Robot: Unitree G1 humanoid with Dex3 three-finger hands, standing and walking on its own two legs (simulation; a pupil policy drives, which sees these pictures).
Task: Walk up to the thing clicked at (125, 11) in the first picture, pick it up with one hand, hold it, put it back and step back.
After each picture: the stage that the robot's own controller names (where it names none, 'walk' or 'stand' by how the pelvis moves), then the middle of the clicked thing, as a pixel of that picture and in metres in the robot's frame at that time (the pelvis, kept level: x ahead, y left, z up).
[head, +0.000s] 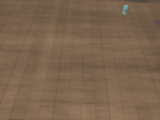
stand; (125, 9) +2.07 -0.70 -0.72
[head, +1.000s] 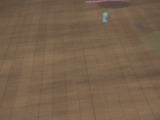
walk; (105, 17) +2.00 -0.22 -0.69
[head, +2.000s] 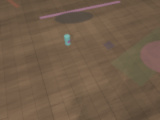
walk; (67, 39) +1.37 +0.21 -0.72
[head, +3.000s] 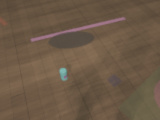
walk; (63, 74) +0.86 +0.21 -0.72
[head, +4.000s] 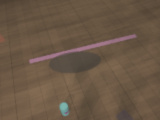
walk; (64, 109) +0.53 +0.18 -0.71
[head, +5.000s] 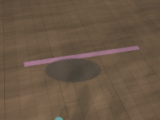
stand; out of the picture +0.40 +0.13 -0.70
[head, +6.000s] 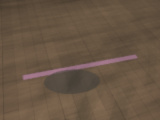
stand; out of the picture +0.35 +0.14 -0.72
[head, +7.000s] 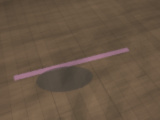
stand; out of the picture +0.33 +0.17 -0.72
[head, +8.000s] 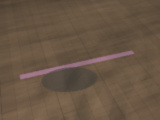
stand; out of the picture +0.35 +0.15 -0.73
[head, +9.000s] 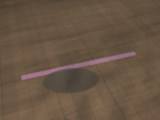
stand; out of the picture +0.34 +0.15 -0.73
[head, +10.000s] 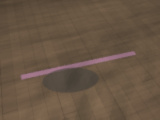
go down; out of the picture +0.34 +0.15 -0.73
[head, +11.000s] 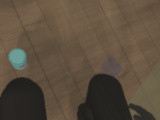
go down; (18, 59) +0.43 +0.19 -0.31
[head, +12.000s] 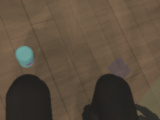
close in; (25, 57) +0.42 +0.20 -0.29
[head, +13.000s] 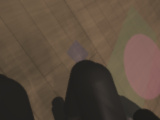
close in; out of the picture +0.41 +0.24 -0.22
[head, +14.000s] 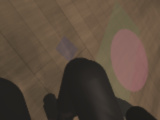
close; out of the picture +0.41 +0.25 -0.22
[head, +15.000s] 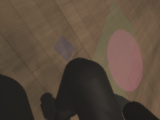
lift; out of the picture +0.37 +0.22 -0.23
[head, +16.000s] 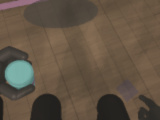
lift; (22, 78) +0.32 +0.19 -0.01
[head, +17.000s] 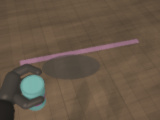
hold; (34, 93) +0.30 +0.16 +0.01
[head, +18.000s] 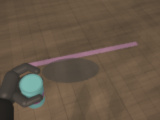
hold; (33, 92) +0.31 +0.17 +0.01
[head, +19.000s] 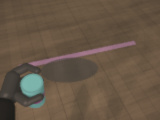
hold; (34, 91) +0.31 +0.16 +0.01
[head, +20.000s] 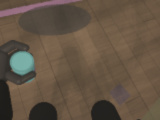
crouch; (24, 68) +0.39 +0.18 -0.06
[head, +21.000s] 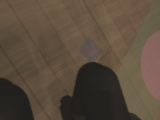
lower; out of the picture +0.41 +0.26 -0.19
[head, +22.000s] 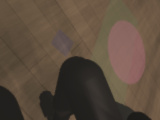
lower; out of the picture +0.42 +0.28 -0.23
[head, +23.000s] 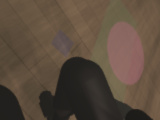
lower; out of the picture +0.43 +0.27 -0.23
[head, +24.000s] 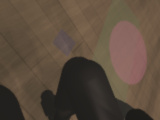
lower; out of the picture +0.43 +0.28 -0.23
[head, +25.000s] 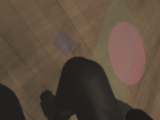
rest; out of the picture +0.42 +0.27 -0.23
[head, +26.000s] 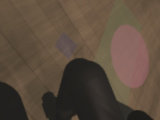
withdraw; out of the picture +0.42 +0.25 -0.24
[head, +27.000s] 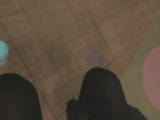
stand; out of the picture +0.43 +0.22 -0.26
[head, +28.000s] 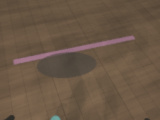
stand; out of the picture +0.38 +0.13 -0.63
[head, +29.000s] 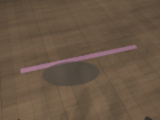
stand; out of the picture +0.39 +0.14 -0.66
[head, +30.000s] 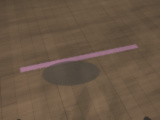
stand; out of the picture +0.37 +0.14 -0.67
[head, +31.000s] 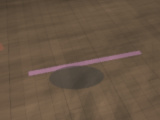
stand; out of the picture +0.40 +0.13 -0.72
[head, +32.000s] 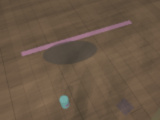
walk; (64, 102) +0.50 +0.15 -0.69
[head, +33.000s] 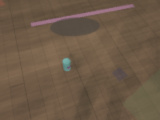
walk; (66, 64) +0.80 +0.11 -0.69
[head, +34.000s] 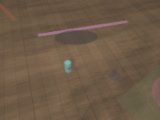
stand; (67, 66) +1.01 +0.14 -0.70
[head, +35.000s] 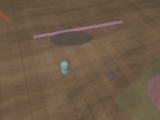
stand; (64, 67) +1.01 +0.15 -0.72
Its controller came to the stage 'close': yes
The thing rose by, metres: 0.73
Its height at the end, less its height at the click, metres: +0.00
